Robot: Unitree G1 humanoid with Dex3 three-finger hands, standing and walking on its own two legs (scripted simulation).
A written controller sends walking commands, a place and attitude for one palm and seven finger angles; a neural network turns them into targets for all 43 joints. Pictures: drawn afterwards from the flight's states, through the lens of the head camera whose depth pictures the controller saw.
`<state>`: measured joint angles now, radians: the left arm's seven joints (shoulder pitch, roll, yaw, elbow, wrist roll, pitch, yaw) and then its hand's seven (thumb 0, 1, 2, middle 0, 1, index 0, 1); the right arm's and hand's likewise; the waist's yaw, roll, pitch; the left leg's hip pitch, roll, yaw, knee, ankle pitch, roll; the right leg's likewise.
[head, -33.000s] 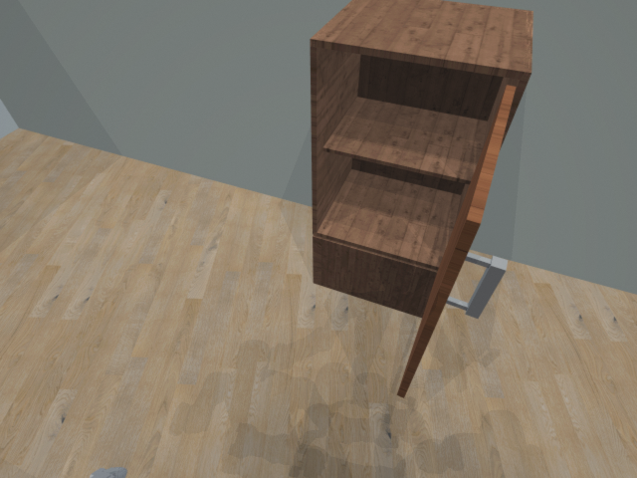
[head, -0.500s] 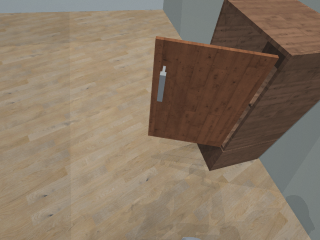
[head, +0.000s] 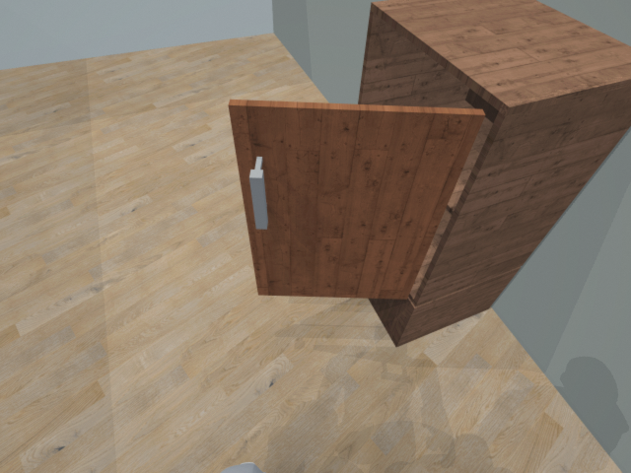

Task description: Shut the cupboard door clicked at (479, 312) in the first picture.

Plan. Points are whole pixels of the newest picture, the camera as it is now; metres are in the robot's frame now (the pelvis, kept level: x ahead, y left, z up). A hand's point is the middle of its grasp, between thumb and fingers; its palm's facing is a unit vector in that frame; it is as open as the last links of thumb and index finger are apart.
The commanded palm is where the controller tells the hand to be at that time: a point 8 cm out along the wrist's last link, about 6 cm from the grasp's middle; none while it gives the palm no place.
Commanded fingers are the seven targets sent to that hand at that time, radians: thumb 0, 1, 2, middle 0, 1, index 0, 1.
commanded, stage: take the last steps up to it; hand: left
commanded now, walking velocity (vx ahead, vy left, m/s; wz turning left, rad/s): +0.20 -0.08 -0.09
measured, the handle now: (260, 193) +0.60 +0.13 -0.04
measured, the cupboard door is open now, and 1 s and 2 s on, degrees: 67 67 67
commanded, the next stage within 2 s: come to a stop and stand still in 0.18 s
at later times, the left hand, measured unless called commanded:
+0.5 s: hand (247, 416) +0.23 +0.11 -0.16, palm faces -0.06 -0.97 -0.22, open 7.4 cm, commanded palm none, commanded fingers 0.00 0.90 0.90 -0.20 -0.30 -0.20 -0.30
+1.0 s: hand out of the picture +0.13 +0.19 -0.18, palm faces +0.05 -0.97 -0.22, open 7.4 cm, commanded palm none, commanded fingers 0.00 0.90 0.90 -0.20 -0.30 -0.20 -0.30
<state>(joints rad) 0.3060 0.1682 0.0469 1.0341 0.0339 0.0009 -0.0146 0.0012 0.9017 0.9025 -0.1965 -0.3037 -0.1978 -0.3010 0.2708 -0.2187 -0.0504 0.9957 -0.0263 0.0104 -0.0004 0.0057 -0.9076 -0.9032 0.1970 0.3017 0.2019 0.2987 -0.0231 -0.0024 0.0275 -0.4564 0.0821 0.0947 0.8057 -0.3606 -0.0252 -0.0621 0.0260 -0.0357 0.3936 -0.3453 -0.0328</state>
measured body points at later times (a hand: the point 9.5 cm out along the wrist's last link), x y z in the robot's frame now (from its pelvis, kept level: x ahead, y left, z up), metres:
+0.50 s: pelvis +0.13 -0.06 -0.01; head +0.16 -0.08 +0.44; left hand +0.23 +0.17 -0.15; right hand +0.11 -0.29 -0.17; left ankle +0.07 +0.08 -0.71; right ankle +0.16 -0.17 -0.74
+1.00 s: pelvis +0.11 -0.01 +0.00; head +0.14 +0.01 +0.45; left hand +0.13 +0.24 -0.16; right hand +0.18 -0.24 -0.14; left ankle +0.11 +0.08 -0.74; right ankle +0.07 -0.14 -0.70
